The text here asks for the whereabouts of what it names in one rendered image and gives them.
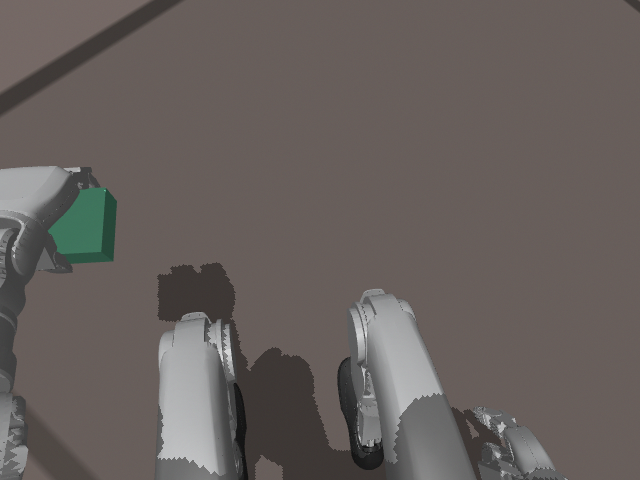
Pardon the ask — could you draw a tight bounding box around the left robot arm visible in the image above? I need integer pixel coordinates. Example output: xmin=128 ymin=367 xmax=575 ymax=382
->
xmin=0 ymin=210 xmax=47 ymax=480

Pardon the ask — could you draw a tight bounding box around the right robot foot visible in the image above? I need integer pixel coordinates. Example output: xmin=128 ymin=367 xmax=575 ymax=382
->
xmin=337 ymin=357 xmax=384 ymax=470

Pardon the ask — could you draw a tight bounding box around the right robot hand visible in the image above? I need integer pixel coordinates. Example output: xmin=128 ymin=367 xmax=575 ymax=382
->
xmin=473 ymin=406 xmax=556 ymax=480

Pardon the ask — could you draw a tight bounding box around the left robot hand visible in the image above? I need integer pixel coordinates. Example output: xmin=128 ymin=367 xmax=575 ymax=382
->
xmin=0 ymin=166 xmax=101 ymax=274

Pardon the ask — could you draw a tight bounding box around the small box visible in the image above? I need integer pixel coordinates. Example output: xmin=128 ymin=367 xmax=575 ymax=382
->
xmin=48 ymin=188 xmax=117 ymax=264

